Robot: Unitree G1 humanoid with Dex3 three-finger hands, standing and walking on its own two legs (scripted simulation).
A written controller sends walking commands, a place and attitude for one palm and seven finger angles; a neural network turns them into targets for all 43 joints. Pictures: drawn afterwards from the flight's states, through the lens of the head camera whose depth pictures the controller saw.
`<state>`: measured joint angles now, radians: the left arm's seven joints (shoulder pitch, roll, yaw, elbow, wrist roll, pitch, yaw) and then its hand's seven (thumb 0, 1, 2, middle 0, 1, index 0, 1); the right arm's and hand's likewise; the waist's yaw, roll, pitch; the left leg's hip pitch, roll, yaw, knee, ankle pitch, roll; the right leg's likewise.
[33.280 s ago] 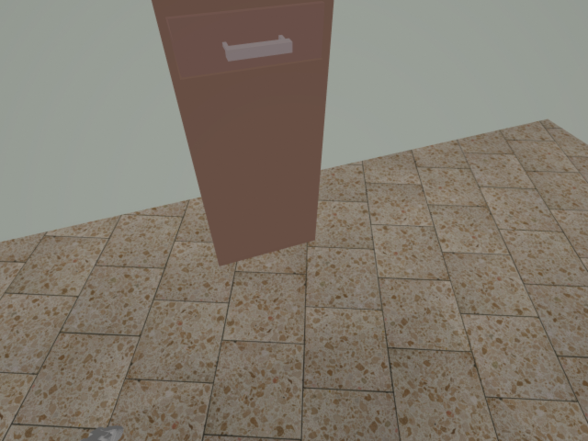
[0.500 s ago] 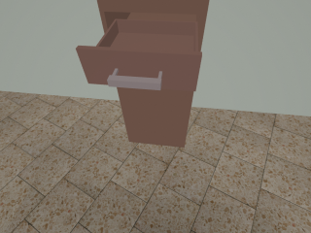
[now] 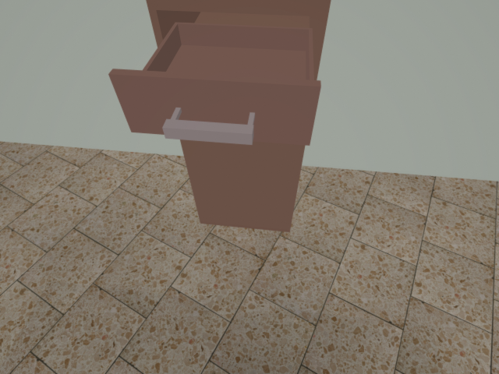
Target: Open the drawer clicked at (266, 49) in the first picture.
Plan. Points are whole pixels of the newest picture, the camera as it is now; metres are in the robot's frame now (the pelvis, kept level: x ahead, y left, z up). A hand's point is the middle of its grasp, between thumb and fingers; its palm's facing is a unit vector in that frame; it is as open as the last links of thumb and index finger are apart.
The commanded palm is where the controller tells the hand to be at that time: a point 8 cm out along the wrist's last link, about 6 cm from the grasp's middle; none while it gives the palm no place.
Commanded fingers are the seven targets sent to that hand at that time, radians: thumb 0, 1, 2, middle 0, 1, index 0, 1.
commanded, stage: look to check the result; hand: left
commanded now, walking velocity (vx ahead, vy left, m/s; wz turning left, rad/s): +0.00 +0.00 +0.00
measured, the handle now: (211, 123) +0.52 +0.10 +0.11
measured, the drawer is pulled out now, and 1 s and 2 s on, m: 0.30 0.30 0.30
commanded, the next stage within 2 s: stand and wait in 0.44 s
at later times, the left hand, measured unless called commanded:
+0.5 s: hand out of the picture +0.02 +0.16 -0.17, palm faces +0.04 -0.98 -0.20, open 7.4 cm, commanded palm none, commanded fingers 0.00 0.90 0.90 -0.20 -0.30 -0.20 -0.30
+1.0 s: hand out of the picture +0.04 +0.16 -0.17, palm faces +0.03 -0.98 -0.21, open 7.3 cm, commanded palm none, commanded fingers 0.00 0.90 0.90 -0.20 -0.30 -0.20 -0.30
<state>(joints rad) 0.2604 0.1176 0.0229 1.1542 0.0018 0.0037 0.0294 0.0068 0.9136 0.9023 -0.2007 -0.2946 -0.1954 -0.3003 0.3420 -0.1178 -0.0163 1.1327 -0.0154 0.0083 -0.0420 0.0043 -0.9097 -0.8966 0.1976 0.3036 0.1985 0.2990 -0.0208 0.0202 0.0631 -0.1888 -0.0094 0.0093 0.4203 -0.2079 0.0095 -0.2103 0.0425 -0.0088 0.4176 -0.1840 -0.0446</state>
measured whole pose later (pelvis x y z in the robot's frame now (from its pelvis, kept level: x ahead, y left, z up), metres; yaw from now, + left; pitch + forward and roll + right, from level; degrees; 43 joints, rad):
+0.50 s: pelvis +0.02 +0.00 +0.00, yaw +0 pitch -1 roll +0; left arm 0.25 0.12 0.02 1.17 0.00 0.00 0.03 0.01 0.92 0.90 -0.20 -0.29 -0.20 -0.30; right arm 0.27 -0.12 -0.01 1.13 -0.01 0.00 -0.05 0.01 -0.91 -0.90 0.20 0.30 0.20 0.30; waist -0.01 0.03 0.07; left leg -0.15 -0.01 0.01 0.40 -0.23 0.00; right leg -0.17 0.05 -0.01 0.40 -0.21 -0.05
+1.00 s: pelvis +0.04 -0.02 +0.00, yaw +0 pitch -1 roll +0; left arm 0.24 0.14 0.02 1.16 0.00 -0.01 0.04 0.01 0.92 0.90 -0.20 -0.29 -0.20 -0.30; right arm 0.26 -0.13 -0.01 1.15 -0.01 0.00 -0.05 0.00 -0.91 -0.90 0.20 0.30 0.20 0.30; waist -0.02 0.02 0.07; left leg -0.12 0.01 0.00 0.38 -0.25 -0.01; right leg -0.14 0.07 -0.01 0.38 -0.22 -0.07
